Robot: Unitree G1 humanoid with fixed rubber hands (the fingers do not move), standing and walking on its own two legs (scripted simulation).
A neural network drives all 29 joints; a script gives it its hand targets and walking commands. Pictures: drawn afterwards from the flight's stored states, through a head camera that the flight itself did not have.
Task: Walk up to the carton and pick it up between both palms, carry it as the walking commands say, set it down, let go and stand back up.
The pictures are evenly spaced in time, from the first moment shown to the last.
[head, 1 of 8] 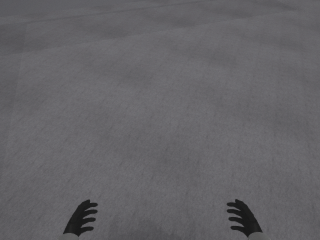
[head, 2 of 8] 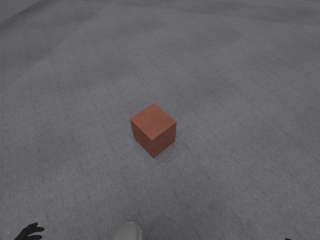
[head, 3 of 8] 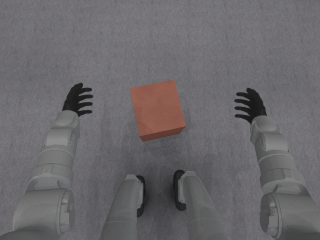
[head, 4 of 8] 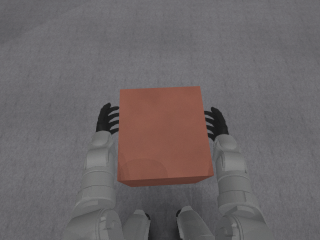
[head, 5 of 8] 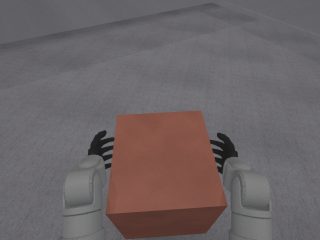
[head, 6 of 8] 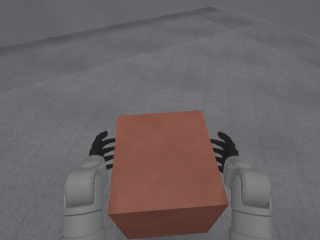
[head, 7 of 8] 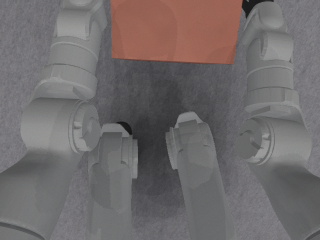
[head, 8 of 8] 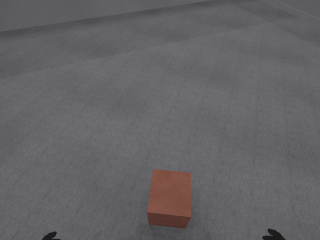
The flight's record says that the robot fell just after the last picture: no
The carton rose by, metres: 0.67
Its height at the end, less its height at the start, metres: +0.00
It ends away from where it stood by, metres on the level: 0.46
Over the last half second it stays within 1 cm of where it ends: yes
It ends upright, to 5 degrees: yes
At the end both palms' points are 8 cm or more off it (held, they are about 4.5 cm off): yes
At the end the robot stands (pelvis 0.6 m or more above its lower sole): yes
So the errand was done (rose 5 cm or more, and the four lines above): yes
